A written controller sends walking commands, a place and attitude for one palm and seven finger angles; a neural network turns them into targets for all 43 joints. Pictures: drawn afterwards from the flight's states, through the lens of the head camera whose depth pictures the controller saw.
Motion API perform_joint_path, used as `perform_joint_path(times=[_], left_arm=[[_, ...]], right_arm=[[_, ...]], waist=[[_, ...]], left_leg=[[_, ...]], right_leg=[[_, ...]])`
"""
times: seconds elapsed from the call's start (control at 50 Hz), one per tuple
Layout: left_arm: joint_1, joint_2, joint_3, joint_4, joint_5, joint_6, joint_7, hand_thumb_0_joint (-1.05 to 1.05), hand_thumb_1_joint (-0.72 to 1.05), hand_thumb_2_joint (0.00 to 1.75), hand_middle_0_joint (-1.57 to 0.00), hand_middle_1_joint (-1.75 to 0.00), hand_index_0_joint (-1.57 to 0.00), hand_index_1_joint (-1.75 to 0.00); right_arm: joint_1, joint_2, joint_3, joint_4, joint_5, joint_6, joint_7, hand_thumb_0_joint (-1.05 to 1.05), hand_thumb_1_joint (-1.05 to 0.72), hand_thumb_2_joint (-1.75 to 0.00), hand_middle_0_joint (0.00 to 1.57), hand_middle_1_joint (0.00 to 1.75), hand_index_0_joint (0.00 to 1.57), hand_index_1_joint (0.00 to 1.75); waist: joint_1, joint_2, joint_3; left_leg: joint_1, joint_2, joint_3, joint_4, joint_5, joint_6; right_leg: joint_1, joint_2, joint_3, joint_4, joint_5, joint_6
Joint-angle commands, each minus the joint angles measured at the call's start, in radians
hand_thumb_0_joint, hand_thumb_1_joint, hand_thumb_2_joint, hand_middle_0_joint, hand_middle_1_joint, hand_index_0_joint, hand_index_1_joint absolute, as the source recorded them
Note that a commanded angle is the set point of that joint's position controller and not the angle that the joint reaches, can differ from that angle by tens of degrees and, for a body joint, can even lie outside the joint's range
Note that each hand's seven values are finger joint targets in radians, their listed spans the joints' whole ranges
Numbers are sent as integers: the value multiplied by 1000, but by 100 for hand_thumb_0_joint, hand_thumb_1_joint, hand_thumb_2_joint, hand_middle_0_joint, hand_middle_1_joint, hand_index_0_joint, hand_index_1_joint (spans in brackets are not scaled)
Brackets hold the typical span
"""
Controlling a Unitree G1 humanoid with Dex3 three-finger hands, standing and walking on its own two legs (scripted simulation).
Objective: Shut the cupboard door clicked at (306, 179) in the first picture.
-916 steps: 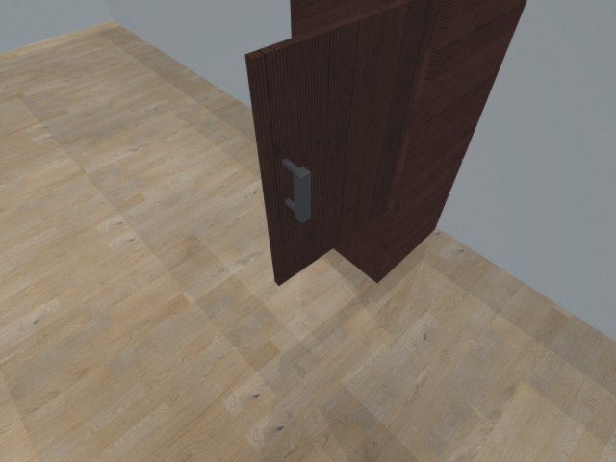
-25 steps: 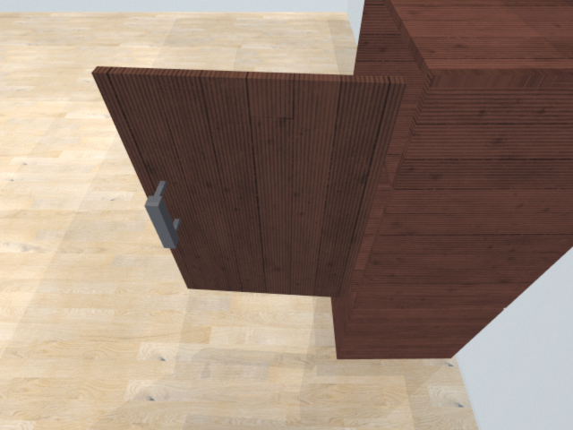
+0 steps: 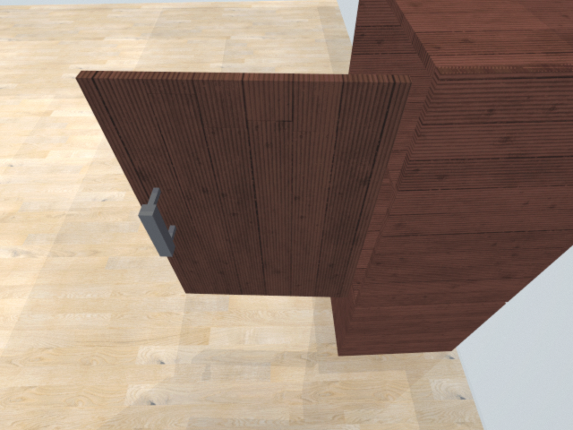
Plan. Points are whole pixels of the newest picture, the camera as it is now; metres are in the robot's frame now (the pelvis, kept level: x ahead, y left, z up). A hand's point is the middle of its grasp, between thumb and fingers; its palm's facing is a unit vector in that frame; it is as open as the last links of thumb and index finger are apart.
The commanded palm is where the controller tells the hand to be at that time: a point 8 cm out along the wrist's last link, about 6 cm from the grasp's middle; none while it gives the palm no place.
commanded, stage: come to a stop and stand still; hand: left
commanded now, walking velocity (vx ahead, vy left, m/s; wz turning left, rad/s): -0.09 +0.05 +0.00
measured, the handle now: (161, 222) +0.44 +0.25 -0.01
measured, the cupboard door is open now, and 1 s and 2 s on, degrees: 86 86 86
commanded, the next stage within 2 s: look again from close up in 0.76 s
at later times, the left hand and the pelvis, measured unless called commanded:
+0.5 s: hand out of the picture -0.01 +0.15 -0.17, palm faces +0.03 -0.98 -0.21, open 7.3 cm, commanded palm none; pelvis -0.02 -0.03 +0.01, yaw +0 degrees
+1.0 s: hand out of the picture -0.05 +0.14 -0.18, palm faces +0.03 -0.98 -0.19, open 7.4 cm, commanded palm none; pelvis -0.04 -0.03 +0.00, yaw +1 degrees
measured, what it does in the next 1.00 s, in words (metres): stands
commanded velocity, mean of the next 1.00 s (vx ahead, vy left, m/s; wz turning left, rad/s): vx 0.00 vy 0.01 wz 0.00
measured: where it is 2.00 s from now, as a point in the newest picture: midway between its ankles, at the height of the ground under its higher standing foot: outside the picture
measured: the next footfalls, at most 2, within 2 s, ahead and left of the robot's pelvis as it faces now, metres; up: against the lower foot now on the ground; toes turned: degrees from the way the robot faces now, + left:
none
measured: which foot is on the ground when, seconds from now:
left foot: down 0.00-1.00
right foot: down 0.00-1.00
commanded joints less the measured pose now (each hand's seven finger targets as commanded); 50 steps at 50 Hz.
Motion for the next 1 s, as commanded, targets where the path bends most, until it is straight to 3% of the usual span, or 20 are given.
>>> perform_joint_path(times=[0.0, 0.12, 0.3, 0.38, 0.48, 0.82, 0.84, 0.86, 0.88, 0.9, 0.92, 0.94, 0.96, 0.98], left_arm=[[80, 83, 10, -32, -2, -22, 5, 0, 90, 90, -20, -30, -20, -30], [79, 96, 6, -39, 2, -31, 8, 0, 90, 90, -20, -30, -20, -30], [53, 120, 2, -38, 4, -34, -1, 0, 90, 90, -20, -30, -20, -30], [53, 124, 1, -37, 4, -35, -4, 0, 90, 90, -20, -30, -20, -30], [59, 126, 2, -40, 3, -35, -6, 0, 90, 90, -20, -30, -20, -30], [112, 94, -3, -28, 0, -41, -1, 0, 90, 90, -20, -30, -20, -30], [186, 135, 12, 13, 15, -69, 38, 0, 90, 90, -20, -30, -20, -30], [172, 200, 18, 0, 9, -68, 37, 0, 90, 90, -20, -30, -20, -30], [171, 169, 18, -29, 0, -60, 35, 0, 90, 90, -20, -30, -20, -30], [142, 141, 5, -42, -2, -55, 28, 0, 90, 90, -20, -30, -20, -30], [109, 126, 2, -50, -1, -51, 21, 0, 90, 90, -20, -30, -20, -30], [77, 116, 0, -59, 3, -49, 12, 0, 90, 90, -20, -30, -20, -30], [47, 108, 0, -67, 6, -40, 8, 0, 90, 90, -20, -30, -20, -30], [38, 101, -1, -70, 8, -34, 5, 0, 90, 90, -20, -30, -20, -30]], right_arm=[[92, -103, -28, -7, 5, -7, -11, 0, -90, -90, 20, 30, 20, 30], [83, -107, -32, -14, 6, -1, -2, 0, -90, -90, 20, 30, 20, 30], [55, -133, -26, -11, 3, -2, 8, 0, -90, -90, 20, 30, 20, 30], [56, -136, -24, -9, 2, 0, 12, 0, -90, -90, 20, 30, 20, 30], [70, -132, -21, -9, 0, 3, 16, 0, -90, -90, 20, 30, 20, 30], [140, -88, -13, 12, 3, 0, 13, 0, -90, -90, 20, 30, 20, 30], [3, -145, -33, -44, 7, -16, 19, 0, -90, -90, 20, 30, 20, 30], [74, -129, -30, -95, 16, -10, 13, 0, -90, -90, 20, 30, 20, 30], [129, -92, -32, -94, 14, -7, 12, 0, -90, -90, 20, 30, 20, 30], [125, -82, -31, -97, 12, -1, 13, 0, -90, -90, 20, 30, 20, 30], [127, -84, -34, -91, 9, 10, 14, 0, -90, -90, 20, 30, 20, 30], [127, -88, -35, -83, 2, 21, 19, 0, -90, -90, 20, 30, 20, 30], [132, -86, -34, -81, -5, 25, 23, 0, -90, -90, 20, 30, 20, 30], [130, -92, -34, -81, -9, 26, 30, 0, -90, -90, 20, 30, 20, 30]], waist=[[8, 2, -52], [7, -27, -74], [9, 2, 5], [11, -13, 20], [11, -21, 29], [11, -15, 11], [51, -43, -11], [-10, -12, -106], [-19, -23, -233], [-23, -29, -265], [-30, -37, -217], [-32, -54, -121], [-37, -47, -13], [-32, -25, 75]], left_leg=[[-21, 161, -115, -43, 556, -8], [-27, 152, -101, -54, 380, -12], [-81, 148, -102, -101, 211, -14], [-97, 141, -102, -107, 161, -14], [-112, 132, -93, -105, 123, -18], [-126, 132, -90, -93, 150, -24], [-232, 133, 8, 165, 108, -60], [-275, 71, -7, 167, 28, -70], [-223, 99, -25, 155, -19, -52], [-167, 90, -34, 140, 8, -53], [-132, 96, -43, 123, 5, -51], [-127, 98, -53, 111, 1, -47], [-122, 111, -68, 84, 34, -37], [-171, 114, -93, 51, 19, -30]], right_leg=[[61, -111, 111, -28, 498, -41], [68, -129, 132, -68, 488, -51], [40, -111, 141, -139, 289, -52], [36, -108, 149, -167, 218, -51], [28, -107, 159, -198, 132, -49], [50, -103, 151, -189, 180, -49], [114, -174, 179, -118, 914, 70], [273, -239, 180, -50, 1270, 35], [287, -263, 185, -20, 1102, -23], [251, -242, 167, -29, 904, -73], [133, -226, 171, -92, 555, -88], [7, -203, 184, -165, 222, -86], [-117, -169, 171, -204, -29, -86], [-184, -140, 165, -212, -169, -72]])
